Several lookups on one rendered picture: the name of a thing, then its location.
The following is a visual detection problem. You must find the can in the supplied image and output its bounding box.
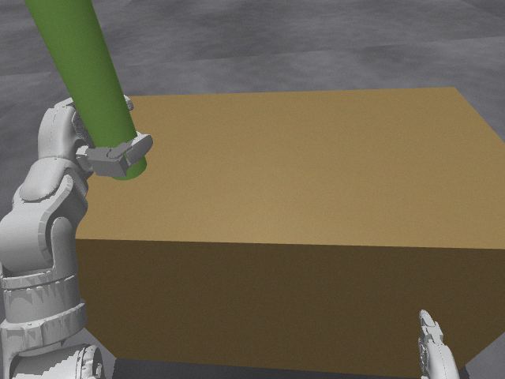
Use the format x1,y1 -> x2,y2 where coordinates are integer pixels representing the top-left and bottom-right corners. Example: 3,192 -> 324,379
24,0 -> 147,181

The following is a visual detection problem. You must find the left robot arm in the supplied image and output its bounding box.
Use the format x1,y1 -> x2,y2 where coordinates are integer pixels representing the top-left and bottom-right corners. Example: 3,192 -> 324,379
0,157 -> 107,379

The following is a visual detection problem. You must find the right robot hand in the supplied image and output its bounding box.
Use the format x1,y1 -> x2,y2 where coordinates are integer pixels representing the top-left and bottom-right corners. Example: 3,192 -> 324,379
418,310 -> 460,379

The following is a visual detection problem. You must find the left robot hand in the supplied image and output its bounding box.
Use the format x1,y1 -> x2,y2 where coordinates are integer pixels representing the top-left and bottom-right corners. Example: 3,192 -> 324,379
38,95 -> 153,181

